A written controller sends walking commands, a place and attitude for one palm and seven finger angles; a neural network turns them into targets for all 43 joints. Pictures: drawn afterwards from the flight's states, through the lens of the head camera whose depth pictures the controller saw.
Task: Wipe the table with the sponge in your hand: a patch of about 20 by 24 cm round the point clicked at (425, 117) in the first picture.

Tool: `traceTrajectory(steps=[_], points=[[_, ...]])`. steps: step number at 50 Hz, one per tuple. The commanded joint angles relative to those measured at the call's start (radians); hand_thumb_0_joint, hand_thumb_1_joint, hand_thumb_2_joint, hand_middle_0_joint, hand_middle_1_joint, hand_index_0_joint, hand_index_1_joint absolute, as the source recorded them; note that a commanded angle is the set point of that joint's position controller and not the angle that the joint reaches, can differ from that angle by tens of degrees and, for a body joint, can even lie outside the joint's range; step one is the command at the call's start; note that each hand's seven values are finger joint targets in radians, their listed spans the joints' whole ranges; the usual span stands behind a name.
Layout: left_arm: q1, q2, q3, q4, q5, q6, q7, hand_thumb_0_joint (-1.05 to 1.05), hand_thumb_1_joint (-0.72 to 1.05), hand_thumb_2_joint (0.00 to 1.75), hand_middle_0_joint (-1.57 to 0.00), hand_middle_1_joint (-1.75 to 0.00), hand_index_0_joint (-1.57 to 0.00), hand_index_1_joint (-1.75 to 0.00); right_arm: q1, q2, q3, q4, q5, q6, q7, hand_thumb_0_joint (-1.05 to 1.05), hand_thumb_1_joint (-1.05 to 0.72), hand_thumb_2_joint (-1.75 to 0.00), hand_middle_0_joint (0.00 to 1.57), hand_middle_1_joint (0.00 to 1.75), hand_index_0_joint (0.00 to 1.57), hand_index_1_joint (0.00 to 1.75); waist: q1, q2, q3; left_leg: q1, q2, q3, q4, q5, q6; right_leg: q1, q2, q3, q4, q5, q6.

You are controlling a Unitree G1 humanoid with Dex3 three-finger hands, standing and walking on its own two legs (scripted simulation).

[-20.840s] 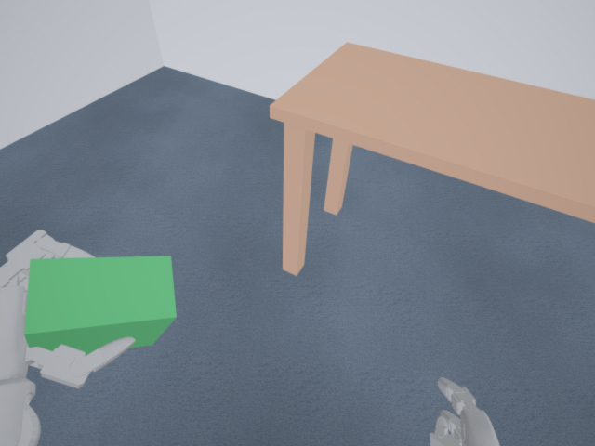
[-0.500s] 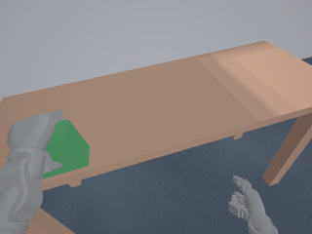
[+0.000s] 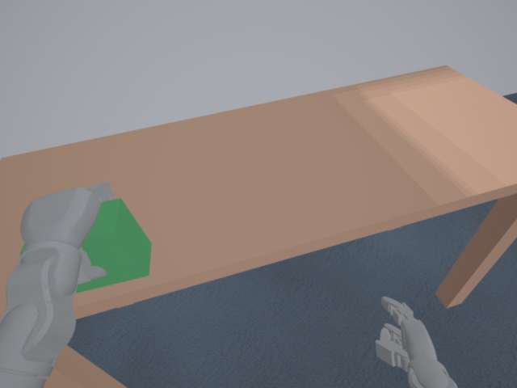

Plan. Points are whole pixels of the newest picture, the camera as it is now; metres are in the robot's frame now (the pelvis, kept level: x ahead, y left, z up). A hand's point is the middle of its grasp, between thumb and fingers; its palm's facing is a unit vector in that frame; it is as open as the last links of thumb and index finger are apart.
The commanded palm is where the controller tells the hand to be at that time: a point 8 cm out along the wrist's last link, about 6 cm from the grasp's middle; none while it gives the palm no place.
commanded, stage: move the sponge above the wiping area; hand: left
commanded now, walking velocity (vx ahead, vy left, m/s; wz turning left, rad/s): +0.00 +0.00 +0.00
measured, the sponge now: (101, 254) +0.25 +0.30 +0.09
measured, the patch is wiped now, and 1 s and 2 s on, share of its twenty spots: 0.00 0.00 0.00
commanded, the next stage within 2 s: lower the sponge onto the table in 1.74 s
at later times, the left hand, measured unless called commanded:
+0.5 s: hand (78, 235) +0.26 +0.33 +0.12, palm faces +0.02 -0.04 -1.00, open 10.3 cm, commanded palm +0.24 +0.32 +0.19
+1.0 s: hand (75, 229) +0.28 +0.36 +0.11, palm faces -0.04 -0.03 -1.00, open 10.3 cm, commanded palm +0.26 +0.35 +0.18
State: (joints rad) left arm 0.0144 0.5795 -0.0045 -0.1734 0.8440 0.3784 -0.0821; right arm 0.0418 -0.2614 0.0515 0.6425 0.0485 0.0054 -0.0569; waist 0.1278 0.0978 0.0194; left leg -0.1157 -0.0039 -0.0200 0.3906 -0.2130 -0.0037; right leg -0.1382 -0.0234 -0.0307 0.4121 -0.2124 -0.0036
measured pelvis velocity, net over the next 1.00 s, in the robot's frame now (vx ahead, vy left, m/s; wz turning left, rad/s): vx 0.02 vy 0.00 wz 0.02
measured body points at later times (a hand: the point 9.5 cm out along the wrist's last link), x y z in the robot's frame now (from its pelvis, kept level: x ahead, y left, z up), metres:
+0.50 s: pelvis +0.01 +0.00 +0.00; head +0.01 -0.04 +0.45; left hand +0.25 +0.32 +0.18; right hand +0.25 -0.21 -0.09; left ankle +0.00 +0.13 -0.74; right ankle +0.01 -0.12 -0.74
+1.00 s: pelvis +0.02 +0.00 +0.00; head +0.03 -0.03 +0.45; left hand +0.28 +0.35 +0.16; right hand +0.23 -0.23 -0.10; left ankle +0.00 +0.13 -0.74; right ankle +0.01 -0.12 -0.74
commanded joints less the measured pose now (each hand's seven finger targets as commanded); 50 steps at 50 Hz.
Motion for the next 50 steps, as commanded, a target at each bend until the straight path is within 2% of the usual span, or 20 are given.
traceTrajectory(steps=[1, 3, 5, 8, 9, 13, 15, 26, 28, 29, 32, 33, 34, 36, 38, 39, 43, 44, 48, 50], points=[[-0.232, 0.263, 0.19, -0.156, 0.028, -0.004, 0.06, 0.0, 0.1, 1.3, -1.2, -1.6, -1.2, -1.6, -0.185, -0.107, -0.05, -0.172, -0.005, -0.039, -0.002, 0.0, -0.9, -0.9, 0.2, 0.3, 0.2, 0.3, 0.0, -0.02, -0.211, -0.005, -0.023, 0.01, -0.051, 0.232, 0.035, 0.101, 0.038, -0.008, -0.048, 0.122, -0.051], [-0.246, 0.305, 0.226, -0.167, 0.039, 0.009, 0.062, 0.0, 0.1, 1.3, -1.2, -1.6, -1.2, -1.6, -0.229, -0.104, -0.036, -0.185, -0.001, -0.04, -0.002, 0.0, -0.9, -0.9, 0.2, 0.3, 0.2, 0.3, 0.011, -0.006, -0.206, -0.003, -0.027, 0.01, -0.045, 0.235, 0.037, 0.093, 0.048, 0.015, -0.045, 0.119, -0.061], [-0.247, 0.26, 0.183, -0.145, 0.032, 0.008, 0.058, 0.0, 0.1, 1.3, -1.2, -1.6, -1.2, -1.6, -0.187, -0.108, -0.048, -0.174, -0.002, -0.034, 0.0, 0.0, -0.9, -0.9, 0.2, 0.3, 0.2, 0.3, -0.006, -0.01, -0.22, 0.0, -0.026, 0.012, -0.04, 0.254, 0.036, 0.104, 0.039, -0.006, -0.043, 0.145, -0.053], [-0.241, 0.296, 0.211, -0.167, 0.032, 0.005, 0.046, 0.0, 0.1, 1.3, -1.2, -1.6, -1.2, -1.6, -0.221, -0.105, -0.038, -0.191, 0.002, -0.036, -0.002, 0.0, -0.9, -0.9, 0.2, 0.3, 0.2, 0.3, 0.003, 0.0, -0.217, 0.008, -0.029, 0.011, -0.032, 0.252, 0.041, 0.094, 0.047, 0.011, -0.042, 0.15, -0.058], [-0.251, 0.273, 0.189, -0.159, 0.035, -0.005, 0.044, 0.0, 0.1, 1.3, -1.2, -1.6, -1.2, -1.6, -0.177, -0.103, -0.041, -0.187, -0.001, -0.04, -0.004, 0.0, -0.9, -0.9, 0.2, 0.3, 0.2, 0.3, -0.011, -0.043, -0.239, 0.006, -0.03, 0.021, -0.019, 0.274, 0.042, 0.103, 0.037, -0.012, -0.03, 0.171, -0.049], [-0.233, 0.332, 0.245, -0.156, 0.028, -0.038, 0.035, 0.0, 0.1, 1.3, -1.2, -1.6, -1.2, -1.6, -0.194, -0.108, -0.042, -0.19, 0.001, -0.038, -0.009, 0.0, -0.9, -0.9, 0.2, 0.3, 0.2, 0.3, -0.007, -0.02, -0.217, 0.013, -0.032, 0.012, -0.015, 0.268, 0.046, 0.095, 0.048, 0.013, -0.042, 0.184, -0.055], [-0.233, 0.317, 0.232, -0.108, 0.022, -0.058, 0.036, 0.0, 0.1, 1.3, -1.2, -1.6, -1.2, -1.6, -0.143, -0.117, -0.053, -0.167, -0.003, -0.033, -0.012, 0.0, -0.9, -0.9, 0.2, 0.3, 0.2, 0.3, -0.024, -0.015, -0.211, 0.005, -0.031, 0.011, -0.017, 0.269, 0.043, 0.096, 0.04, -0.01, -0.047, 0.183, -0.048], [-0.291, 0.319, 0.232, -0.036, 0.028, -0.113, 0.061, 0.0, 0.1, 1.3, -1.2, -1.6, -1.2, -1.6, -0.109, -0.124, -0.068, -0.159, -0.002, -0.035, -0.018, 0.0, -0.9, -0.9, 0.2, 0.3, 0.2, 0.3, -0.028, -0.003, -0.229, 0.009, -0.034, 0.014, -0.015, 0.282, 0.043, 0.1, 0.038, -0.025, -0.045, 0.198, -0.048], [-0.281, 0.386, 0.295, -0.032, 0.03, -0.109, 0.063, 0.0, 0.1, 1.3, -1.2, -1.6, -1.2, -1.6, -0.151, -0.121, -0.054, -0.172, 0.001, -0.038, -0.018, 0.0, -0.9, -0.9, 0.2, 0.3, 0.2, 0.3, -0.009, -0.013, -0.234, 0.003, -0.039, 0.013, -0.011, 0.277, 0.045, 0.109, 0.045, -0.003, -0.042, 0.199, -0.055], [-0.305, 0.334, 0.246, -0.003, 0.036, -0.109, 0.063, 0.0, 0.1, 1.3, -1.2, -1.6, -1.2, -1.6, -0.121, -0.115, -0.055, -0.165, 0.001, -0.037, -0.019, 0.0, -0.9, -0.9, 0.2, 0.3, 0.2, 0.3, -0.027, -0.021, -0.241, -0.009, -0.04, 0.025, -0.007, 0.279, 0.044, 0.106, 0.036, -0.023, -0.034, 0.199, -0.048], [-0.298, 0.35, 0.257, 0.022, 0.027, -0.119, 0.058, 0.0, 0.1, 1.3, -1.2, -1.6, -1.2, -1.6, -0.108, -0.129, -0.069, -0.156, 0.001, -0.026, -0.017, 0.0, -0.9, -0.9, 0.2, 0.3, 0.2, 0.3, -0.026, -0.013, -0.226, -0.007, -0.038, 0.017, -0.01, 0.272, 0.045, 0.099, 0.036, -0.023, -0.044, 0.208, -0.045], [-0.312, 0.375, 0.279, -0.007, 0.03, -0.123, 0.057, 0.0, 0.1, 1.3, -1.2, -1.6, -1.2, -1.6, -0.146, -0.121, -0.054, -0.172, 0.005, -0.034, -0.016, 0.0, -0.9, -0.9, 0.2, 0.3, 0.2, 0.3, -0.017, 0.006, -0.235, 0.004, -0.039, 0.015, -0.007, 0.276, 0.047, 0.101, 0.044, -0.006, -0.042, 0.204, -0.054], [-0.304, 0.356, 0.266, 0.011, 0.032, -0.128, 0.06, 0.0, 0.1, 1.3, -1.2, -1.6, -1.2, -1.6, -0.106, -0.119, -0.061, -0.169, 0.0, -0.038, -0.017, 0.0, -0.9, -0.9, 0.2, 0.3, 0.2, 0.3, -0.024, -0.021, -0.268, -0.002, -0.04, 0.023, 0.002, 0.291, 0.048, 0.115, 0.036, -0.025, -0.027, 0.217, -0.047], [-0.292, 0.351, 0.261, 0.059, 0.024, -0.134, 0.052, 0.0, 0.1, 1.3, -1.2, -1.6, -1.2, -1.6, -0.09, -0.133, -0.072, -0.151, 0.002, -0.026, -0.018, 0.0, -0.9, -0.9, 0.2, 0.3, 0.2, 0.3, -0.037, -0.034, -0.214, -0.016, -0.036, 0.02, -0.004, 0.266, 0.047, 0.091, 0.038, -0.026, -0.043, 0.211, -0.043], [-0.318, 0.395, 0.29, 0.056, 0.03, -0.14, 0.051, 0.0, 0.1, 1.3, -1.2, -1.6, -1.2, -1.6, -0.129, -0.127, -0.058, -0.163, 0.008, -0.03, -0.02, 0.0, -0.9, -0.9, 0.2, 0.3, 0.2, 0.3, -0.026, -0.008, -0.209, -0.014, -0.04, 0.017, -0.005, 0.242, 0.048, 0.079, 0.045, -0.01, -0.047, 0.176, -0.05], [-0.339, 0.355, 0.254, 0.078, 0.033, -0.146, 0.051, 0.0, 0.1, 1.3, -1.2, -1.6, -1.2, -1.6, -0.092, -0.124, -0.062, -0.157, 0.005, -0.032, -0.022, 0.0, -0.9, -0.9, 0.2, 0.3, 0.2, 0.3, -0.041, -0.019, -0.221, -0.022, -0.041, 0.024, 0.0, 0.25, 0.048, 0.078, 0.038, -0.031, -0.037, 0.178, -0.045], [-0.393, 0.42, 0.294, 0.095, 0.042, -0.178, 0.053, 0.0, 0.1, 1.3, -1.2, -1.6, -1.2, -1.6, -0.107, -0.131, -0.061, -0.154, 0.008, -0.035, -0.027, 0.0, -0.9, -0.9, 0.2, 0.3, 0.2, 0.3, -0.038, 0.0, -0.23, -0.008, -0.043, 0.018, 0.003, 0.244, 0.051, 0.072, 0.046, -0.012, -0.045, 0.177, -0.051], [-0.407, 0.366, 0.251, 0.108, 0.044, -0.186, 0.055, 0.0, 0.1, 1.3, -1.2, -1.6, -1.2, -1.6, -0.076, -0.124, -0.065, -0.153, 0.004, -0.039, -0.029, 0.0, -0.9, -0.9, 0.2, 0.3, 0.2, 0.3, -0.048, -0.003, -0.245, -0.012, -0.044, 0.022, 0.005, 0.258, 0.051, 0.073, 0.039, -0.032, -0.034, 0.183, -0.047], [-0.429, 0.375, 0.255, 0.099, 0.045, -0.212, 0.062, 0.0, 0.1, 1.3, -1.2, -1.6, -1.2, -1.6, -0.096, -0.124, -0.067, -0.154, 0.008, -0.039, -0.027, 0.0, -0.9, -0.9, 0.2, 0.3, 0.2, 0.3, -0.043, 0.035, -0.248, 0.01, -0.041, 0.013, 0.004, 0.264, 0.051, 0.058, 0.047, -0.02, -0.043, 0.181, -0.055], [-0.389, 0.391, 0.283, 0.154, 0.047, -0.218, 0.073, 0.0, 0.1, 1.3, -1.2, -1.6, -1.2, -1.6, -0.044, -0.14, -0.086, -0.131, -0.001, -0.034, -0.026, 0.0, -0.9, -0.9, 0.2, 0.3, 0.2, 0.3, -0.043, 0.005, -0.264, -0.002, -0.036, 0.006, 0.006, 0.289, 0.049, 0.075, 0.043, -0.034, -0.036, 0.202, -0.052]])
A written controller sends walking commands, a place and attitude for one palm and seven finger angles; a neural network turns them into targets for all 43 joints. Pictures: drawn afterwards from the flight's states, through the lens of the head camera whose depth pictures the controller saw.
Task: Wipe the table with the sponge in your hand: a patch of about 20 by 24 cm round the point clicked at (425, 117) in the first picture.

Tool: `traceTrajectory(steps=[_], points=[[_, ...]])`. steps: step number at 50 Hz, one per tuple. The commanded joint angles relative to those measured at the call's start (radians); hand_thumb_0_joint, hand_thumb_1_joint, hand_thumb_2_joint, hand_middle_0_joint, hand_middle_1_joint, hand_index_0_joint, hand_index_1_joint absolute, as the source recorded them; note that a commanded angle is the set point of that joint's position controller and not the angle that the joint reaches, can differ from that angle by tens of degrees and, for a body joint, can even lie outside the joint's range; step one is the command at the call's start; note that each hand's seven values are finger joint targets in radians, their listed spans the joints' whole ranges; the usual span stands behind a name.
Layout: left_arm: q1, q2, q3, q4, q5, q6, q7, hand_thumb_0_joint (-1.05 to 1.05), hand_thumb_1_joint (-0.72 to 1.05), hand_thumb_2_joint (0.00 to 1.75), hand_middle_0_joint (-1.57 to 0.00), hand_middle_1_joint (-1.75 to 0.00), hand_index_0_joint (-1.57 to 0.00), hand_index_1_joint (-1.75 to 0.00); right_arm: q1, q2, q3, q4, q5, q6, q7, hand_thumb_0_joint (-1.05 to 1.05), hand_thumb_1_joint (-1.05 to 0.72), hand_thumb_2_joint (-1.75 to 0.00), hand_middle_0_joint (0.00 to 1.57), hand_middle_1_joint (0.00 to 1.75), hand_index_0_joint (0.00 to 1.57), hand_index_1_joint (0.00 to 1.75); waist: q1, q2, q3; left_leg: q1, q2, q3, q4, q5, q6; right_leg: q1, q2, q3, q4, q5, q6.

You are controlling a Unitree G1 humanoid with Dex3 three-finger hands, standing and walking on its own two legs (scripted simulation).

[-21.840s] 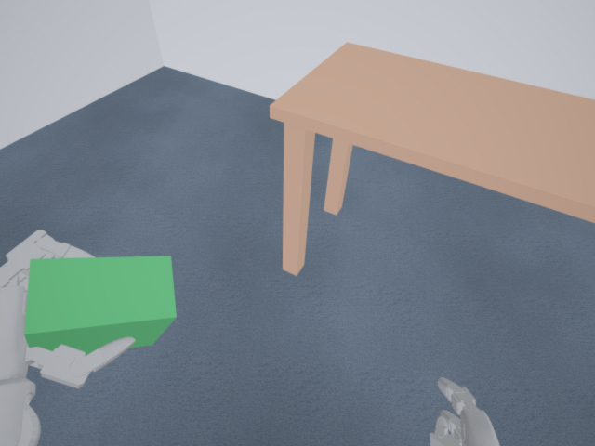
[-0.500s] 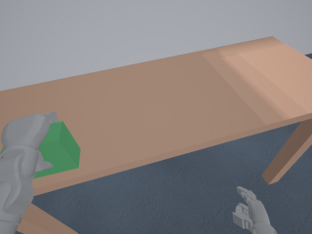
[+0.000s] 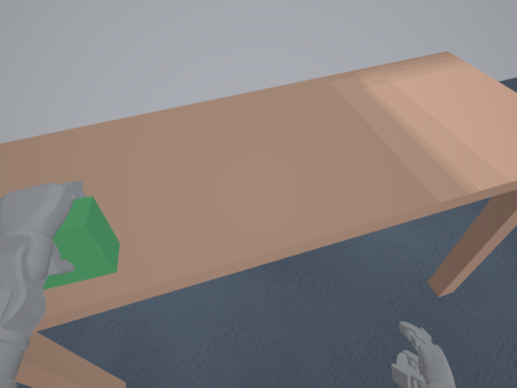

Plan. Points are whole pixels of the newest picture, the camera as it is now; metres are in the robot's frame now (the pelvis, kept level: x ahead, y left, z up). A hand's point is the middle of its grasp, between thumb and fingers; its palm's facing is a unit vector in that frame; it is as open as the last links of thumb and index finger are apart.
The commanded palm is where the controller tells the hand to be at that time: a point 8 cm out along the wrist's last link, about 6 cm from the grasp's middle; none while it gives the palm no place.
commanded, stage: move the sponge above the wiping area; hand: left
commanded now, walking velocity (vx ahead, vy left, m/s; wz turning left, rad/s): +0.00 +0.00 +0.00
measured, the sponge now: (69, 251) +0.27 +0.35 +0.06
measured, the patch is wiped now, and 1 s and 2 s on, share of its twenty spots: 0.00 0.00 0.00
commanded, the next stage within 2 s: lower the sponge onto the table in 0.74 s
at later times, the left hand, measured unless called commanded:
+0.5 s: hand (51, 231) +0.27 +0.36 +0.11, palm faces -0.04 -0.03 -1.00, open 10.3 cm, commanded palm +0.26 +0.35 +0.18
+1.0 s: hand (49, 227) +0.28 +0.36 +0.11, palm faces -0.05 -0.02 -1.00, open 10.3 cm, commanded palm +0.26 +0.36 +0.18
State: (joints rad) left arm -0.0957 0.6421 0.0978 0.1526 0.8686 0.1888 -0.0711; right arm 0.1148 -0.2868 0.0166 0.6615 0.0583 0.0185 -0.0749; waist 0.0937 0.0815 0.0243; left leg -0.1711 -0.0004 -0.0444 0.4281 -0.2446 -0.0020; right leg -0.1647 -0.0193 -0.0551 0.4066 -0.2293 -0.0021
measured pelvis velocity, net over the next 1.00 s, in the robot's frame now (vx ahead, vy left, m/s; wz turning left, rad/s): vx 0.01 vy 0.01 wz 0.00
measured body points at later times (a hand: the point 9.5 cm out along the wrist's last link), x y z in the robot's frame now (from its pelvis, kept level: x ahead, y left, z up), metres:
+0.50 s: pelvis +0.00 +0.01 +0.00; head +0.02 -0.02 +0.45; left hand +0.27 +0.35 +0.16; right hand +0.22 -0.21 -0.10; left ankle -0.01 +0.12 -0.74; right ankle -0.01 -0.12 -0.74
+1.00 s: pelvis +0.01 +0.01 +0.00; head +0.03 -0.02 +0.45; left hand +0.28 +0.36 +0.16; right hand +0.21 -0.23 -0.10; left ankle -0.01 +0.12 -0.74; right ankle -0.01 -0.12 -0.74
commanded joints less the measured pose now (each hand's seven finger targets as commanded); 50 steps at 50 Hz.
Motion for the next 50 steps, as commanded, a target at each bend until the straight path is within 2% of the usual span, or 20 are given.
traceTrajectory(steps=[1, 3, 4, 6, 8, 10, 13, 19, 23, 26, 28, 29, 30, 34, 37, 43, 44, 46, 48, 50], points=[[-0.285, 0.326, 0.178, -0.18, 0.027, -0.029, 0.064, 0.0, 0.1, 1.3, -1.2, -1.6, -1.2, -1.6, -0.121, -0.114, -0.053, -0.15, -0.009, -0.042, -0.006, 0.0, -0.9, -0.9, 0.2, 0.3, 0.2, 0.3, -0.008, 0.019, -0.276, 0.054, -0.038, 0.035, -0.028, 0.333, 0.047, 0.105, 0.038, -0.01, -0.027, 0.234, -0.053], [-0.258, 0.367, 0.222, -0.193, 0.026, -0.022, 0.072, 0.0, 0.1, 1.3, -1.2, -1.6, -1.2, -1.6, -0.153, -0.107, -0.039, -0.17, -0.005, -0.043, -0.002, 0.0, -0.9, -0.9, 0.2, 0.3, 0.2, 0.3, 0.013, 0.039, -0.276, 0.047, -0.041, 0.031, -0.031, 0.334, 0.047, 0.116, 0.042, 0.002, -0.023, 0.228, -0.06], [-0.273, 0.319, 0.184, -0.196, 0.022, -0.021, 0.076, 0.0, 0.1, 1.3, -1.2, -1.6, -1.2, -1.6, -0.131, -0.101, -0.041, -0.169, -0.008, -0.043, -0.002, 0.0, -0.9, -0.9, 0.2, 0.3, 0.2, 0.3, 0.0, 0.031, -0.288, 0.044, -0.039, 0.039, -0.026, 0.352, 0.047, 0.119, 0.035, -0.013, -0.014, 0.244, -0.055], [-0.241, 0.323, 0.194, -0.204, 0.013, -0.018, 0.079, 0.0, 0.1, 1.3, -1.2, -1.6, -1.2, -1.6, -0.126, -0.109, -0.052, -0.165, -0.008, -0.035, 0.004, 0.0, -0.9, -0.9, 0.2, 0.3, 0.2, 0.3, 0.005, 0.036, -0.28, 0.046, -0.035, 0.031, -0.03, 0.359, 0.045, 0.122, 0.036, -0.012, -0.021, 0.25, -0.053], [-0.21, 0.374, 0.244, -0.229, 0.01, -0.006, 0.082, 0.0, 0.1, 1.3, -1.2, -1.6, -1.2, -1.6, -0.163, -0.104, -0.038, -0.183, -0.006, -0.039, 0.006, 0.0, -0.9, -0.9, 0.2, 0.3, 0.2, 0.3, 0.023, 0.041, -0.286, 0.046, -0.036, 0.03, -0.03, 0.362, 0.046, 0.139, 0.04, 0.0, -0.017, 0.258, -0.059], [-0.177, 0.339, 0.224, -0.191, -0.001, 0.007, 0.077, 0.0, 0.1, 1.3, -1.2, -1.6, -1.2, -1.6, -0.126, -0.112, -0.048, -0.167, -0.009, -0.03, 0.006, 0.0, -0.9, -0.9, 0.2, 0.3, 0.2, 0.3, 0.007, -0.001, -0.271, 0.031, -0.033, 0.03, -0.028, 0.369, 0.045, 0.136, 0.034, -0.013, -0.019, 0.273, -0.05], [-0.234, 0.328, 0.19, -0.227, 0.001, 0.019, 0.06, 0.0, 0.1, 1.3, -1.2, -1.6, -1.2, -1.6, -0.175, -0.103, -0.031, -0.183, 0.003, -0.031, 0.007, 0.0, -0.9, -0.9, 0.2, 0.3, 0.2, 0.3, 0.0, 0.04, -0.23, 0.038, -0.035, 0.029, -0.035, 0.334, 0.046, 0.099, 0.042, -0.007, -0.029, 0.228, -0.055], [-0.292, 0.301, 0.145, -0.253, 0.011, -0.009, 0.039, 0.0, 0.1, 1.3, -1.2, -1.6, -1.2, -1.6, -0.129, -0.099, -0.035, -0.178, -0.005, -0.042, -0.005, 0.0, -0.9, -0.9, 0.2, 0.3, 0.2, 0.3, -0.018, 0.024, -0.267, 0.068, -0.035, 0.023, -0.031, 0.324, 0.05, 0.09, 0.04, -0.017, -0.031, 0.199, -0.052], [-0.332, 0.32, 0.157, -0.27, 0.015, -0.022, 0.043, 0.0, 0.1, 1.3, -1.2, -1.6, -1.2, -1.6, -0.167, -0.094, -0.025, -0.181, -0.001, -0.04, -0.006, 0.0, -0.9, -0.9, 0.2, 0.3, 0.2, 0.3, -0.01, 0.056, -0.248, 0.08, -0.034, 0.013, -0.044, 0.327, 0.046, 0.08, 0.048, -0.008, -0.045, 0.187, -0.061], [-0.326, 0.332, 0.172, -0.166, 0.021, -0.012, 0.057, 0.0, 0.1, 1.3, -1.2, -1.6, -1.2, -1.6, -0.118, -0.112, -0.042, -0.148, -0.009, -0.028, -0.007, 0.0, -0.9, -0.9, 0.2, 0.3, 0.2, 0.3, -0.014, 0.006, -0.242, 0.053, -0.035, 0.017, -0.051, 0.316, 0.042, 0.095, 0.041, -0.021, -0.049, 0.19, -0.055], [-0.376, 0.388, 0.206, -0.186, 0.036, -0.003, 0.061, 0.0, 0.1, 1.3, -1.2, -1.6, -1.2, -1.6, -0.165, -0.106, -0.026, -0.162, -0.003, -0.03, -0.006, 0.0, -0.9, -0.9, 0.2, 0.3, 0.2, 0.3, 0.002, 0.045, -0.261, 0.06, -0.041, 0.022, -0.051, 0.323, 0.042, 0.11, 0.044, -0.003, -0.048, 0.196, -0.066], [-0.384, 0.345, 0.171, -0.204, 0.034, -0.004, 0.063, 0.0, 0.1, 1.3, -1.2, -1.6, -1.2, -1.6, -0.138, -0.099, -0.029, -0.166, -0.008, -0.034, -0.004, 0.0, -0.9, -0.9, 0.2, 0.3, 0.2, 0.3, -0.003, 0.046, -0.314, 0.074, -0.041, 0.027, -0.042, 0.362, 0.042, 0.132, 0.037, -0.017, -0.033, 0.225, -0.062], [-0.332, 0.369, 0.2, -0.179, 0.029, 0.0, 0.063, 0.0, 0.1, 1.3, -1.2, -1.6, -1.2, -1.6, -0.13, -0.11, -0.039, -0.154, -0.01, -0.028, -0.001, 0.0, -0.9, -0.9, 0.2, 0.3, 0.2, 0.3, 0.002, 0.06, -0.304, 0.072, -0.038, 0.019, -0.042, 0.382, 0.039, 0.141, 0.038, -0.016, -0.039, 0.242, -0.063], [-0.265, 0.294, 0.147, -0.208, 0.013, 0.022, 0.036, 0.0, 0.1, 1.3, -1.2, -1.6, -1.2, -1.6, -0.142, -0.1, -0.028, -0.178, -0.004, -0.023, 0.012, 0.0, -0.9, -0.9, 0.2, 0.3, 0.2, 0.3, -0.002, 0.036, -0.289, 0.064, -0.033, 0.025, -0.036, 0.403, 0.042, 0.136, 0.036, -0.026, -0.029, 0.263, -0.056], [-0.215, 0.319, 0.168, -0.163, 0.004, 0.037, 0.017, 0.0, 0.1, 1.3, -1.2, -1.6, -1.2, -1.6, -0.131, -0.119, -0.038, -0.171, -0.005, -0.005, 0.013, 0.0, -0.9, -0.9, 0.2, 0.3, 0.2, 0.3, -0.005, -0.02, -0.239, 0.035, -0.036, 0.026, -0.041, 0.334, 0.045, 0.121, 0.036, -0.022, -0.043, 0.245, -0.049], [-0.276, 0.385, 0.219, -0.243, 0.009, -0.011, 0.02, 0.0, 0.1, 1.3, -1.2, -1.6, -1.2, -1.6, -0.158, -0.106, -0.025, -0.191, 0.001, -0.019, 0.003, 0.0, -0.9, -0.9, 0.2, 0.3, 0.2, 0.3, -0.001, 0.023, -0.259, 0.063, -0.04, 0.027, -0.028, 0.353, 0.054, 0.121, 0.044, -0.001, -0.039, 0.259, -0.058], [-0.272, 0.358, 0.203, -0.223, 0.01, -0.019, 0.025, 0.0, 0.1, 1.3, -1.2, -1.6, -1.2, -1.6, -0.117, -0.104, -0.032, -0.181, -0.006, -0.022, -0.002, 0.0, -0.9, -0.9, 0.2, 0.3, 0.2, 0.3, -0.01, -0.002, -0.277, 0.059, -0.043, 0.033, -0.021, 0.361, 0.054, 0.128, 0.037, -0.014, -0.029, 0.267, -0.052], [-0.263, 0.354, 0.203, -0.239, 0.003, -0.036, 0.034, 0.0, 0.1, 1.3, -1.2, -1.6, -1.2, -1.6, -0.115, -0.11, -0.043, -0.171, -0.006, -0.018, 0.0, 0.0, -0.9, -0.9, 0.2, 0.3, 0.2, 0.3, -0.01, 0.035, -0.272, 0.067, -0.039, 0.029, -0.023, 0.374, 0.051, 0.124, 0.037, -0.014, -0.035, 0.274, -0.051], [-0.26, 0.398, 0.245, -0.253, 0.004, -0.036, 0.043, 0.0, 0.1, 1.3, -1.2, -1.6, -1.2, -1.6, -0.148, -0.105, -0.03, -0.183, -0.002, -0.029, -0.002, 0.0, -0.9, -0.9, 0.2, 0.3, 0.2, 0.3, 0.004, 0.053, -0.271, 0.07, -0.041, 0.026, -0.02, 0.368, 0.051, 0.122, 0.044, 0.0, -0.034, 0.266, -0.06], [-0.261, 0.357, 0.213, -0.227, 0.0, -0.036, 0.05, 0.0, 0.1, 1.3, -1.2, -1.6, -1.2, -1.6, -0.111, -0.112, -0.045, -0.16, -0.006, -0.025, -0.001, 0.0, -0.9, -0.9, 0.2, 0.3, 0.2, 0.3, -0.012, 0.054, -0.268, 0.064, -0.037, 0.025, -0.021, 0.37, 0.047, 0.11, 0.038, -0.013, -0.036, 0.26, -0.053]])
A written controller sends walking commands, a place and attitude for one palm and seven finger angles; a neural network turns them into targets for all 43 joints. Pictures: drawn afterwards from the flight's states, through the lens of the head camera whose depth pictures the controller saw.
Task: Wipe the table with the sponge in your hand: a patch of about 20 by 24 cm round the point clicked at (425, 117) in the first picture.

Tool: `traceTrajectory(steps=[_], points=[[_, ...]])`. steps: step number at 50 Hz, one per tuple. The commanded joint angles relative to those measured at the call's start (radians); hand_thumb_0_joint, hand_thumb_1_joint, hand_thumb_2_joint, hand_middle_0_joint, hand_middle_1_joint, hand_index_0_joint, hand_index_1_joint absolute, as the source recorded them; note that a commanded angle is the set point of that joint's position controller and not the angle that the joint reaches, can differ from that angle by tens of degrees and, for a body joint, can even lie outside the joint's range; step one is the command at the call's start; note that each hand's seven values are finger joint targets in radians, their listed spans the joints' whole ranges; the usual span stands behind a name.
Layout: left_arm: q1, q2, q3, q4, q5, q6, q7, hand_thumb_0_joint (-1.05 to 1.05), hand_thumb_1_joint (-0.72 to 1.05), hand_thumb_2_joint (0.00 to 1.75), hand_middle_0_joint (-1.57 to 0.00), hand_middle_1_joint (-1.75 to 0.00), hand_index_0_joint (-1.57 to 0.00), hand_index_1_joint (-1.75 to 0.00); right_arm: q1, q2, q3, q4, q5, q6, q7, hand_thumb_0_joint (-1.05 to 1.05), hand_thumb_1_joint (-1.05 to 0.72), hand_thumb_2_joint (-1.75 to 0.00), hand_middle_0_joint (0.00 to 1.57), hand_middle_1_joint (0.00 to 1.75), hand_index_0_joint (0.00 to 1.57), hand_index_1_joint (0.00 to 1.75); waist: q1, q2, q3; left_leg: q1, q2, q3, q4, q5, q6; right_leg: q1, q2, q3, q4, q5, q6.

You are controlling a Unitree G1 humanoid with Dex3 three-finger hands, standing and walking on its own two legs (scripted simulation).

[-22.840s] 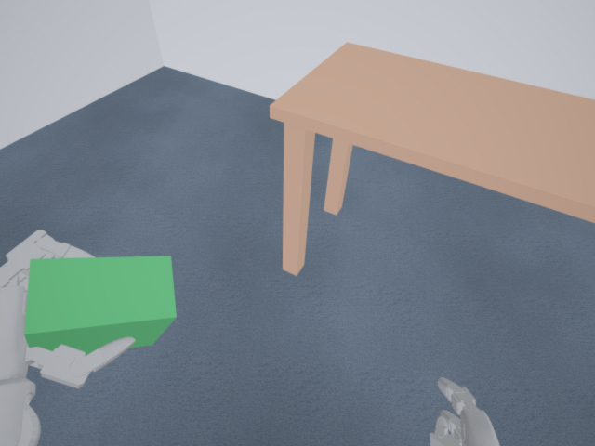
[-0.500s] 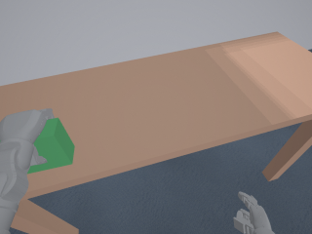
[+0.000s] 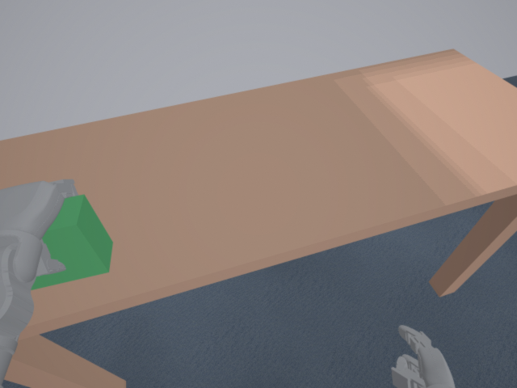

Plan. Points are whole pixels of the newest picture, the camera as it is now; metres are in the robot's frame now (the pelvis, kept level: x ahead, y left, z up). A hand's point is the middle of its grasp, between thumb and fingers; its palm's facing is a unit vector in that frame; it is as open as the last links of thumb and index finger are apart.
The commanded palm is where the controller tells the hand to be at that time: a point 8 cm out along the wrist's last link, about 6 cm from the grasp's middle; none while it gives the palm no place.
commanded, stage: lower the sponge onto the table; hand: left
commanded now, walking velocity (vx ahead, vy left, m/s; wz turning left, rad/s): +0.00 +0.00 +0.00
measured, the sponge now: (60, 251) +0.26 +0.36 +0.07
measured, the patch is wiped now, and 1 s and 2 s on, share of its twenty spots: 0.00 0.00 0.30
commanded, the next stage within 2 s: wipe forward along the first lane in 1.36 s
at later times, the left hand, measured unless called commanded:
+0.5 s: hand (52, 239) +0.26 +0.35 +0.10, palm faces -0.05 -0.03 -1.00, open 10.3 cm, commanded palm +0.25 +0.35 +0.17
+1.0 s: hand (57, 251) +0.25 +0.35 +0.08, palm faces -0.05 -0.03 -1.00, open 10.3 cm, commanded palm +0.24 +0.34 +0.14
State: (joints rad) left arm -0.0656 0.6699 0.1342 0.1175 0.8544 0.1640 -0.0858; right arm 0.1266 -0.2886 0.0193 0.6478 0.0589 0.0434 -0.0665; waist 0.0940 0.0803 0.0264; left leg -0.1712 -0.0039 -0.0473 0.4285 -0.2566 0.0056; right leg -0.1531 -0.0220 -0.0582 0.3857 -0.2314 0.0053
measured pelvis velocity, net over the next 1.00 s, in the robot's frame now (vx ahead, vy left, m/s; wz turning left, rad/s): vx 0.00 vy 0.00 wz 0.00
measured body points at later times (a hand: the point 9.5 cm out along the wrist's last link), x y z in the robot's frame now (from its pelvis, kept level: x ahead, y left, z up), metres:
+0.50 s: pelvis +0.00 +0.00 +0.00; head +0.01 -0.02 +0.45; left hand +0.26 +0.35 +0.15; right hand +0.20 -0.22 -0.10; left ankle -0.02 +0.12 -0.74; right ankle -0.02 -0.13 -0.74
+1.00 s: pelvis +0.00 +0.00 +0.00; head +0.01 -0.03 +0.45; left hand +0.25 +0.35 +0.13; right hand +0.19 -0.23 -0.11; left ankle -0.02 +0.12 -0.74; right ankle -0.02 -0.13 -0.74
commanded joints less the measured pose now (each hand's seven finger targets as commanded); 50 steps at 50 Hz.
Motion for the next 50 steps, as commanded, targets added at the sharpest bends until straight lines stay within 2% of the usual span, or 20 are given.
traceTrajectory(steps=[1, 3, 4, 8, 9, 13, 14, 16, 18, 19, 23, 26, 28, 30, 38, 43, 47, 48, 49, 50], points=[[-0.265, 0.314, 0.168, -0.196, 0.009, -0.01, 0.065, 0.0, 0.1, 1.3, -1.2, -1.6, -1.2, -1.6, -0.12, -0.11, -0.053, -0.152, -0.008, -0.049, -0.008, 0.0, -0.9, -0.9, 0.2, 0.3, 0.2, 0.3, -0.007, 0.05, -0.275, 0.066, -0.033, 0.029, -0.021, 0.384, 0.041, 0.106, 0.04, -0.011, -0.013, 0.265, -0.059], [-0.279, 0.363, 0.204, -0.207, 0.014, -0.001, 0.066, 0.0, 0.1, 1.3, -1.2, -1.6, -1.2, -1.6, -0.167, -0.107, -0.037, -0.163, 0.0, -0.053, -0.009, 0.0, -0.9, -0.9, 0.2, 0.3, 0.2, 0.3, 0.004, 0.05, -0.277, 0.062, -0.037, 0.03, -0.021, 0.378, 0.041, 0.116, 0.045, 0.005, -0.01, 0.274, -0.067], [-0.271, 0.318, 0.171, -0.212, 0.012, 0.001, 0.068, 0.0, 0.1, 1.3, -1.2, -1.6, -1.2, -1.6, -0.13, -0.102, -0.041, -0.164, -0.007, -0.055, -0.009, 0.0, -0.9, -0.9, 0.2, 0.3, 0.2, 0.3, -0.003, 0.038, -0.305, 0.06, -0.036, 0.034, -0.017, 0.401, 0.041, 0.129, 0.037, -0.013, 0.002, 0.286, -0.06], [-0.2, 0.352, 0.21, -0.202, 0.002, 0.02, 0.057, 0.0, 0.1, 1.3, -1.2, -1.6, -1.2, -1.6, -0.171, -0.108, -0.035, -0.17, 0.001, -0.046, -0.002, 0.0, -0.9, -0.9, 0.2, 0.3, 0.2, 0.3, 0.009, 0.026, -0.256, 0.044, -0.035, 0.028, -0.02, 0.388, 0.041, 0.123, 0.044, 0.0, -0.006, 0.292, -0.064], [-0.225, 0.287, 0.149, -0.188, 0.002, 0.023, 0.052, 0.0, 0.1, 1.3, -1.2, -1.6, -1.2, -1.6, -0.142, -0.104, -0.036, -0.163, -0.003, -0.044, -0.003, 0.0, -0.9, -0.9, 0.2, 0.3, 0.2, 0.3, -0.01, 0.007, -0.254, 0.036, -0.034, 0.035, -0.019, 0.388, 0.039, 0.111, 0.038, -0.018, 0.0, 0.286, -0.056], [-0.232, 0.342, 0.185, -0.192, 0.009, 0.019, 0.046, 0.0, 0.1, 1.3, -1.2, -1.6, -1.2, -1.6, -0.173, -0.112, -0.033, -0.17, 0.004, -0.041, -0.004, 0.0, -0.9, -0.9, 0.2, 0.3, 0.2, 0.3, 0.0, 0.015, -0.232, 0.034, -0.034, 0.027, -0.029, 0.336, 0.041, 0.097, 0.046, -0.002, -0.014, 0.24, -0.063], [-0.271, 0.29, 0.133, -0.197, 0.016, 0.012, 0.047, 0.0, 0.1, 1.3, -1.2, -1.6, -1.2, -1.6, -0.143, -0.104, -0.034, -0.165, -0.002, -0.044, -0.007, 0.0, -0.9, -0.9, 0.2, 0.3, 0.2, 0.3, -0.016, 0.011, -0.26, 0.041, -0.036, 0.032, -0.024, 0.349, 0.041, 0.096, 0.041, -0.016, -0.005, 0.242, -0.058], [-0.244, 0.288, 0.138, -0.182, 0.015, -0.003, 0.051, 0.0, 0.1, 1.3, -1.2, -1.6, -1.2, -1.6, -0.126, -0.114, -0.051, -0.152, -0.005, -0.041, -0.009, 0.0, -0.9, -0.9, 0.2, 0.3, 0.2, 0.3, -0.017, 0.012, -0.246, 0.053, -0.032, 0.026, -0.022, 0.346, 0.042, 0.081, 0.043, -0.013, -0.017, 0.24, -0.056], [-0.264, 0.34, 0.18, -0.204, 0.026, -0.01, 0.059, 0.0, 0.1, 1.3, -1.2, -1.6, -1.2, -1.6, -0.163, -0.106, -0.035, -0.167, -0.002, -0.047, -0.01, 0.0, -0.9, -0.9, 0.2, 0.3, 0.2, 0.3, -0.001, 0.033, -0.253, 0.054, -0.036, 0.023, -0.025, 0.34, 0.042, 0.089, 0.05, 0.002, -0.016, 0.23, -0.067], [-0.282, 0.292, 0.142, -0.202, 0.028, -0.016, 0.066, 0.0, 0.1, 1.3, -1.2, -1.6, -1.2, -1.6, -0.132, -0.099, -0.039, -0.16, -0.006, -0.049, -0.012, 0.0, -0.9, -0.9, 0.2, 0.3, 0.2, 0.3, -0.014, 0.022, -0.27, 0.053, -0.036, 0.03, -0.02, 0.352, 0.041, 0.089, 0.044, -0.015, -0.006, 0.232, -0.061], [-0.305, 0.326, 0.169, -0.194, 0.037, -0.018, 0.084, 0.0, 0.1, 1.3, -1.2, -1.6, -1.2, -1.6, -0.167, -0.103, -0.037, -0.161, -0.002, -0.05, -0.012, 0.0, -0.9, -0.9, 0.2, 0.3, 0.2, 0.3, -0.002, 0.053, -0.257, 0.052, -0.036, 0.025, -0.028, 0.337, 0.04, 0.079, 0.05, 0.001, -0.015, 0.216, -0.069], [-0.295, 0.273, 0.128, -0.135, 0.038, -0.011, 0.098, 0.0, 0.1, 1.3, -1.2, -1.6, -1.2, -1.6, -0.122, -0.11, -0.054, -0.136, -0.008, -0.045, -0.011, 0.0, -0.9, -0.9, 0.2, 0.3, 0.2, 0.3, -0.015, 0.037, -0.261, 0.043, -0.034, 0.025, -0.029, 0.329, 0.036, 0.075, 0.047, -0.014, -0.014, 0.205, -0.063], [-0.299, 0.32, 0.164, -0.145, 0.045, -0.005, 0.1, 0.0, 0.1, 1.3, -1.2, -1.6, -1.2, -1.6, -0.157, -0.108, -0.041, -0.149, -0.002, -0.05, -0.009, 0.0, -0.9, -0.9, 0.2, 0.3, 0.2, 0.3, -0.003, 0.046, -0.267, 0.044, -0.036, 0.026, -0.025, 0.329, 0.039, 0.085, 0.051, 0.001, -0.012, 0.215, -0.071], [-0.258, 0.268, 0.13, -0.143, 0.039, -0.003, 0.1, 0.0, 0.1, 1.3, -1.2, -1.6, -1.2, -1.6, -0.126, -0.109, -0.054, -0.144, -0.008, -0.048, -0.006, 0.0, -0.9, -0.9, 0.2, 0.3, 0.2, 0.3, -0.007, 0.035, -0.29, 0.048, -0.033, 0.023, -0.019, 0.363, 0.037, 0.097, 0.045, -0.013, -0.004, 0.241, -0.065], [-0.201, 0.283, 0.159, -0.189, 0.036, -0.006, 0.107, 0.0, 0.1, 1.3, -1.2, -1.6, -1.2, -1.6, -0.156, -0.107, -0.048, -0.164, -0.003, -0.047, 0.001, 0.0, -0.9, -0.9, 0.2, 0.3, 0.2, 0.3, 0.006, 0.026, -0.27, 0.038, -0.03, 0.022, -0.015, 0.362, 0.041, 0.093, 0.051, 0.0, 0.002, 0.25, -0.067], [-0.197, 0.292, 0.174, -0.177, 0.036, -0.007, 0.128, 0.0, 0.1, 1.3, -1.2, -1.6, -1.2, -1.6, -0.152, -0.11, -0.051, -0.153, 0.0, -0.046, -0.001, 0.0, -0.9, -0.9, 0.2, 0.3, 0.2, 0.3, 0.0, 0.018, -0.241, 0.019, -0.032, 0.024, -0.012, 0.338, 0.039, 0.075, 0.053, 0.001, 0.003, 0.234, -0.066], [-0.203, 0.233, 0.122, -0.173, 0.041, -0.012, 0.139, 0.0, 0.1, 1.3, -1.2, -1.6, -1.2, -1.6, -0.121, -0.111, -0.068, -0.139, -0.007, -0.049, -0.003, 0.0, -0.9, -0.9, 0.2, 0.3, 0.2, 0.3, -0.011, 0.025, -0.259, 0.031, -0.032, 0.026, -0.005, 0.329, 0.039, 0.059, 0.048, -0.01, 0.006, 0.226, -0.059], [-0.214, 0.269, 0.15, -0.186, 0.044, -0.013, 0.142, 0.0, 0.1, 1.3, -1.2, -1.6, -1.2, -1.6, -0.15, -0.107, -0.055, -0.148, -0.001, -0.056, -0.005, 0.0, -0.9, -0.9, 0.2, 0.3, 0.2, 0.3, -0.005, 0.024, -0.264, 0.034, -0.032, 0.025, -0.005, 0.327, 0.041, 0.065, 0.055, 0.003, 0.007, 0.223, -0.066], [-0.218, 0.213, 0.102, -0.167, 0.045, -0.013, 0.144, 0.0, 0.1, 1.3, -1.2, -1.6, -1.2, -1.6, -0.125, -0.101, -0.058, -0.145, -0.006, -0.059, -0.008, 0.0, -0.9, -0.9, 0.2, 0.3, 0.2, 0.3, -0.018, 0.009, -0.27, 0.027, -0.035, 0.029, -0.002, 0.32, 0.042, 0.058, 0.05, -0.009, 0.013, 0.217, -0.059], [-0.209, 0.242, 0.127, -0.131, 0.046, -0.011, 0.146, 0.0, 0.1, 1.3, -1.2, -1.6, -1.2, -1.6, -0.118, -0.113, -0.065, -0.125, -0.006, -0.053, -0.01, 0.0, -0.9, -0.9, 0.2, 0.3, 0.2, 0.3, -0.017, 0.011, -0.244, 0.017, -0.033, 0.024, -0.008, 0.301, 0.038, 0.048, 0.051, -0.008, 0.003, 0.201, -0.061]])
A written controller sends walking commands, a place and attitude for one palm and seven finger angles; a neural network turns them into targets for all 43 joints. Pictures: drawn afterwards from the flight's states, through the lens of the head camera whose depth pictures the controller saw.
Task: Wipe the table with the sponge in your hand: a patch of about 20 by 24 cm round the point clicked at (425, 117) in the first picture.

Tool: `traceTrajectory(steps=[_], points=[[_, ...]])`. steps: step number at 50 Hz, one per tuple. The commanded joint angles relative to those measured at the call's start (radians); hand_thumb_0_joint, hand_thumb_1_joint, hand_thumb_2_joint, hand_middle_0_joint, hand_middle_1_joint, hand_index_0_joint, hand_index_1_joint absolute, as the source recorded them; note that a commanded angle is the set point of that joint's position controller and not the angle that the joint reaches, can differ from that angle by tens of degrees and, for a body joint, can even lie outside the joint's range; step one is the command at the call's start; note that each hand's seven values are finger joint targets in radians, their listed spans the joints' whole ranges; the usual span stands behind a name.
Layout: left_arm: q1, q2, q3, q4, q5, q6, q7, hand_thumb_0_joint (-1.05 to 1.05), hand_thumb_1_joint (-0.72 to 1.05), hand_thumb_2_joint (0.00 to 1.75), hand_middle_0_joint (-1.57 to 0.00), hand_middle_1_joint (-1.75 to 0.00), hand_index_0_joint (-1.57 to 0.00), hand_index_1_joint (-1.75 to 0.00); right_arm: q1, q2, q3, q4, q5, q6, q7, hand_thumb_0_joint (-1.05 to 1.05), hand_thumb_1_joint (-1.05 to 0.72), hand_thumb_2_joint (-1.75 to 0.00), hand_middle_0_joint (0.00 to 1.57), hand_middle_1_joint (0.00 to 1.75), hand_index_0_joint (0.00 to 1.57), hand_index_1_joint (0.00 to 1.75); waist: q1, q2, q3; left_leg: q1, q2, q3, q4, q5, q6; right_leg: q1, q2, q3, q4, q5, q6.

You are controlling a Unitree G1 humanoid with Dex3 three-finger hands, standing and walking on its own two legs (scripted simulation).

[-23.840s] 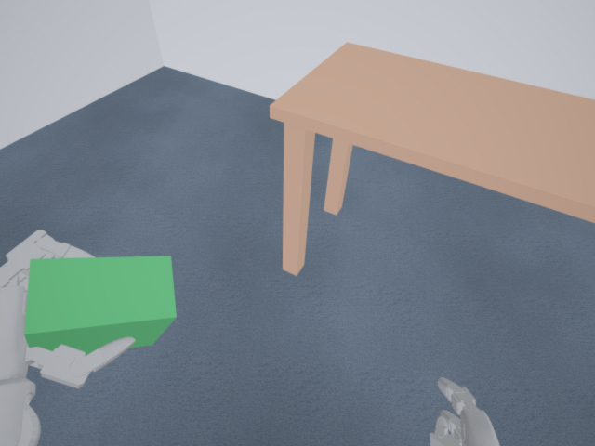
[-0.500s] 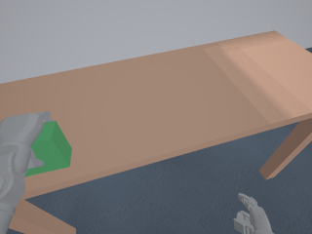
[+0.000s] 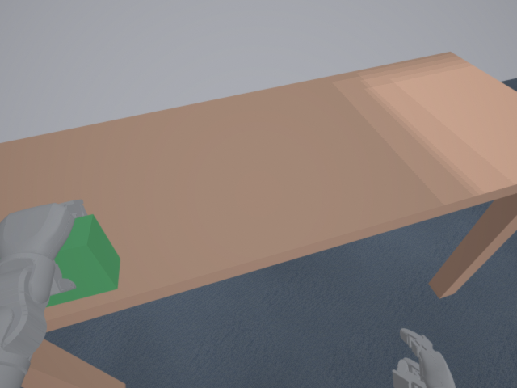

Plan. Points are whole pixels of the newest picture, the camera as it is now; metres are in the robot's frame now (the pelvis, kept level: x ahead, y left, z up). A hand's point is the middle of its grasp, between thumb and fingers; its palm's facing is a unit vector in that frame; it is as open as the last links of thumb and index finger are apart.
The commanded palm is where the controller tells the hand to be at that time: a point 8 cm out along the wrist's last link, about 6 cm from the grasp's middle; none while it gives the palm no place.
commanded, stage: lower the sponge onto the table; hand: left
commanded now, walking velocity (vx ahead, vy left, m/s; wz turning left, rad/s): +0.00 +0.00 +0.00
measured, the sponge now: (70, 269) +0.25 +0.35 +0.04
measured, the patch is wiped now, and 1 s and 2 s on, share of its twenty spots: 0.00 0.30 0.35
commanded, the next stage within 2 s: wipe forward along the first lane in 0.36 s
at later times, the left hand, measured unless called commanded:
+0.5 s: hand (59, 250) +0.26 +0.36 +0.07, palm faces -0.05 -0.03 -1.00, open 10.3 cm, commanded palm +0.25 +0.35 +0.12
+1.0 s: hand (60, 229) +0.30 +0.38 +0.07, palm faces -0.09 +0.00 -1.00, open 10.3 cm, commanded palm +0.30 +0.37 +0.10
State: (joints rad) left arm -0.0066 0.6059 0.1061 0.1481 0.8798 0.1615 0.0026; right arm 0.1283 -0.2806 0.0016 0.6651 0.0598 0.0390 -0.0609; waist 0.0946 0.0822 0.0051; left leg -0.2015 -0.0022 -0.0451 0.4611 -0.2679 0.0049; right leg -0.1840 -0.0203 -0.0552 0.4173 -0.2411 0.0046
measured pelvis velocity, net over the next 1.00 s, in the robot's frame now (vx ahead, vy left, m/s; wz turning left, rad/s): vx -0.02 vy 0.00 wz -0.01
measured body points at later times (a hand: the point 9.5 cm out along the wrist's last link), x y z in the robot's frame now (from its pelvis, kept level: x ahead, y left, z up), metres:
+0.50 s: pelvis +0.00 +0.00 +0.00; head +0.01 -0.02 +0.45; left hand +0.26 +0.35 +0.13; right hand +0.18 -0.25 -0.11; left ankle -0.02 +0.12 -0.74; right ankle -0.01 -0.13 -0.74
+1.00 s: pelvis -0.02 +0.00 -0.01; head +0.01 -0.02 +0.44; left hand +0.30 +0.38 +0.12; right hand +0.13 -0.26 -0.13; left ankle -0.02 +0.12 -0.74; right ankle -0.01 -0.13 -0.74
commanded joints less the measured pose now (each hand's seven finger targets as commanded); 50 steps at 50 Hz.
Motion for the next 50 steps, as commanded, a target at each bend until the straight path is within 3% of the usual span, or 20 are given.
traceTrajectory(steps=[1, 3, 4, 8, 9, 13, 17, 18, 19, 21, 26, 28, 31, 33, 34, 36, 43, 47, 49, 50], points=[[-0.293, 0.29, 0.135, -0.161, 0.023, -0.011, 0.058, 0.0, 0.1, 1.3, -1.2, -1.6, -1.2, -1.6, -0.121, -0.121, -0.049, -0.142, -0.007, -0.049, -0.015, 0.0, -0.9, -0.9, 0.2, 0.3, 0.2, 0.3, -0.022, 0.008, -0.214, 0.047, -0.036, 0.027, -0.038, 0.309, 0.041, 0.075, 0.049, -0.01, -0.027, 0.219, -0.059], [-0.297, 0.351, 0.182, -0.166, 0.028, -0.013, 0.061, 0.0, 0.1, 1.3, -1.2, -1.6, -1.2, -1.6, -0.151, -0.119, -0.038, -0.153, -0.003, -0.052, -0.018, 0.0, -0.9, -0.9, 0.2, 0.3, 0.2, 0.3, -0.006, 0.018, -0.23, 0.046, -0.041, 0.025, -0.039, 0.298, 0.043, 0.091, 0.051, 0.008, -0.028, 0.216, -0.065], [-0.304, 0.312, 0.153, -0.145, 0.033, -0.013, 0.062, 0.0, 0.1, 1.3, -1.2, -1.6, -1.2, -1.6, -0.127, -0.114, -0.042, -0.146, -0.006, -0.052, -0.02, 0.0, -0.9, -0.9, 0.2, 0.3, 0.2, 0.3, -0.018, -0.004, -0.242, 0.042, -0.041, 0.031, -0.032, 0.303, 0.043, 0.087, 0.047, -0.008, -0.019, 0.217, -0.06], [-0.288, 0.35, 0.187, -0.113, 0.029, -0.02, 0.061, 0.0, 0.1, 1.3, -1.2, -1.6, -1.2, -1.6, -0.143, -0.119, -0.039, -0.148, -0.003, -0.047, -0.019, 0.0, -0.9, -0.9, 0.2, 0.3, 0.2, 0.3, -0.008, 0.012, -0.225, 0.031, -0.043, 0.031, -0.033, 0.297, 0.041, 0.09, 0.05, 0.005, -0.024, 0.226, -0.063], [-0.302, 0.32, 0.16, -0.086, 0.03, -0.022, 0.061, 0.0, 0.1, 1.3, -1.2, -1.6, -1.2, -1.6, -0.121, -0.119, -0.043, -0.139, -0.005, -0.048, -0.02, 0.0, -0.9, -0.9, 0.2, 0.3, 0.2, 0.3, -0.02, -0.003, -0.226, 0.021, -0.044, 0.036, -0.025, 0.292, 0.043, 0.081, 0.047, -0.005, -0.017, 0.226, -0.058], [-0.281, 0.337, 0.173, -0.084, 0.043, -0.032, 0.058, 0.0, 0.1, 1.3, -1.2, -1.6, -1.2, -1.6, -0.132, -0.125, -0.045, -0.147, -0.004, -0.045, -0.016, 0.0, -0.9, -0.9, 0.2, 0.3, 0.2, 0.3, -0.008, 0.03, -0.239, 0.024, -0.044, 0.034, -0.019, 0.305, 0.042, 0.082, 0.049, 0.009, -0.015, 0.241, -0.064], [-0.228, 0.292, 0.145, -0.05, 0.033, -0.032, 0.053, 0.0, 0.1, 1.3, -1.2, -1.6, -1.2, -1.6, -0.102, -0.13, -0.059, -0.14, -0.007, -0.037, -0.009, 0.0, -0.9, -0.9, 0.2, 0.3, 0.2, 0.3, -0.014, -0.008, -0.235, 0.007, -0.04, 0.032, -0.009, 0.306, 0.042, 0.071, 0.046, -0.005, -0.007, 0.255, -0.057], [-0.224, 0.334, 0.186, -0.072, 0.031, -0.037, 0.056, 0.0, 0.1, 1.3, -1.2, -1.6, -1.2, -1.6, -0.121, -0.13, -0.054, -0.149, -0.003, -0.038, -0.009, 0.0, -0.9, -0.9, 0.2, 0.3, 0.2, 0.3, -0.005, 0.003, -0.24, 0.011, -0.038, 0.03, -0.009, 0.313, 0.043, 0.079, 0.049, 0.006, -0.005, 0.253, -0.063], [-0.233, 0.298, 0.153, -0.076, 0.037, -0.038, 0.058, 0.0, 0.1, 1.3, -1.2, -1.6, -1.2, -1.6, -0.106, -0.126, -0.057, -0.146, -0.006, -0.039, -0.009, 0.0, -0.9, -0.9, 0.2, 0.3, 0.2, 0.3, -0.014, -0.004, -0.255, 0.009, -0.039, 0.032, -0.003, 0.326, 0.044, 0.077, 0.047, -0.005, 0.005, 0.258, -0.059], [-0.194, 0.29, 0.155, -0.046, 0.031, -0.033, 0.063, 0.0, 0.1, 1.3, -1.2, -1.6, -1.2, -1.6, -0.096, -0.131, -0.064, -0.139, -0.007, -0.033, -0.006, 0.0, -0.9, -0.9, 0.2, 0.3, 0.2, 0.3, -0.014, -0.012, -0.218, -0.005, -0.036, 0.03, -0.007, 0.295, 0.042, 0.056, 0.049, -0.006, -0.003, 0.231, -0.057], [-0.256, 0.279, 0.133, -0.008, 0.043, -0.027, 0.072, 0.0, 0.1, 1.3, -1.2, -1.6, -1.2, -1.6, -0.086, -0.134, -0.066, -0.128, -0.004, -0.033, -0.01, 0.0, -0.9, -0.9, 0.2, 0.3, 0.2, 0.3, -0.026, -0.03, -0.21, -0.015, -0.036, 0.029, -0.004, 0.278, 0.042, 0.028, 0.051, -0.007, 0.001, 0.211, -0.058], [-0.303, 0.315, 0.151, 0.022, 0.047, -0.025, 0.072, 0.0, 0.1, 1.3, -1.2, -1.6, -1.2, -1.6, -0.097, -0.139, -0.057, -0.127, 0.001, -0.031, -0.014, 0.0, -0.9, -0.9, 0.2, 0.3, 0.2, 0.3, -0.028, -0.05, -0.199, -0.03, -0.039, 0.029, -0.009, 0.248, 0.042, 0.018, 0.055, 0.003, -0.004, 0.189, -0.06], [-0.353, 0.284, 0.108, 0.108, 0.061, -0.027, 0.069, 0.0, 0.1, 1.3, -1.2, -1.6, -1.2, -1.6, -0.063, -0.141, -0.065, -0.105, -0.001, -0.028, -0.015, 0.0, -0.9, -0.9, 0.2, 0.3, 0.2, 0.3, -0.041, -0.051, -0.191, -0.042, -0.04, 0.032, -0.005, 0.213, 0.042, -0.013, 0.052, -0.007, -0.003, 0.153, -0.057], [-0.366, 0.334, 0.142, 0.133, 0.071, -0.033, 0.063, 0.0, 0.1, 1.3, -1.2, -1.6, -1.2, -1.6, -0.072, -0.146, -0.06, -0.112, 0.003, -0.025, -0.015, 0.0, -0.9, -0.9, 0.2, 0.3, 0.2, 0.3, -0.03, -0.05, -0.207, -0.05, -0.042, 0.031, -0.003, 0.21, 0.043, 0.0, 0.053, 0.006, -0.005, 0.155, -0.062], [-0.391, 0.296, 0.099, 0.157, 0.076, -0.035, 0.058, 0.0, 0.1, 1.3, -1.2, -1.6, -1.2, -1.6, -0.056, -0.143, -0.061, -0.108, 0.002, -0.025, -0.015, 0.0, -0.9, -0.9, 0.2, 0.3, 0.2, 0.3, -0.045, -0.051, -0.222, -0.054, -0.044, 0.036, 0.005, 0.217, 0.044, -0.002, 0.05, -0.001, 0.004, 0.168, -0.058], [-0.421, 0.301, 0.093, 0.205, 0.086, -0.043, 0.051, 0.0, 0.1, 1.3, -1.2, -1.6, -1.2, -1.6, -0.042, -0.148, -0.064, -0.099, 0.001, -0.018, -0.014, 0.0, -0.9, -0.9, 0.2, 0.3, 0.2, 0.3, -0.05, -0.058, -0.203, -0.07, -0.044, 0.035, 0.008, 0.196, 0.043, -0.024, 0.051, -0.002, 0.002, 0.156, -0.057], [-0.445, 0.364, 0.147, 0.281, 0.104, -0.1, 0.053, 0.0, 0.1, 1.3, -1.2, -1.6, -1.2, -1.6, -0.007, -0.155, -0.071, -0.106, 0.0, -0.007, -0.008, 0.0, -0.9, -0.9, 0.2, 0.3, 0.2, 0.3, -0.039, -0.049, -0.247, -0.094, -0.038, 0.035, 0.028, 0.212, 0.047, -0.028, 0.053, 0.011, 0.017, 0.181, -0.063], [-0.519, 0.317, 0.085, 0.361, 0.11, -0.111, 0.061, 0.0, 0.1, 1.3, -1.2, -1.6, -1.2, -1.6, 0.02, -0.158, -0.076, -0.095, 0.005, 0.001, -0.006, 0.0, -0.9, -0.9, 0.2, 0.3, 0.2, 0.3, -0.07, -0.064, -0.194, -0.136, -0.039, 0.037, 0.033, 0.14, 0.045, -0.098, 0.053, 0.001, 0.016, 0.109, -0.056], [-0.543, 0.363, 0.118, 0.398, 0.122, -0.121, 0.071, 0.0, 0.1, 1.3, -1.2, -1.6, -1.2, -1.6, 0.042, -0.164, -0.08, -0.087, 0.004, -0.001, -0.006, 0.0, -0.9, -0.9, 0.2, 0.3, 0.2, 0.3, -0.063, -0.057, -0.226, -0.136, -0.037, 0.036, 0.037, 0.146, 0.048, -0.095, 0.054, 0.004, 0.025, 0.104, -0.06], [-0.57, 0.315, 0.071, 0.412, 0.124, -0.122, 0.071, 0.0, 0.1, 1.3, -1.2, -1.6, -1.2, -1.6, 0.047, -0.16, -0.081, -0.086, 0.006, 0.0, -0.006, 0.0, -0.9, -0.9, 0.2, 0.3, 0.2, 0.3, -0.078, -0.064, -0.225, -0.138, -0.038, 0.039, 0.043, 0.136, 0.048, -0.111, 0.054, 0.004, 0.024, 0.1, -0.057]])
